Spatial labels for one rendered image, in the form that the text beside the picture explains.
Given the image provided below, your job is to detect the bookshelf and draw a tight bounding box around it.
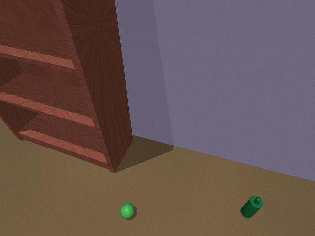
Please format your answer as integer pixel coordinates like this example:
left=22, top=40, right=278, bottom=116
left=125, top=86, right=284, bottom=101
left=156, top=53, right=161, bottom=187
left=0, top=0, right=133, bottom=173

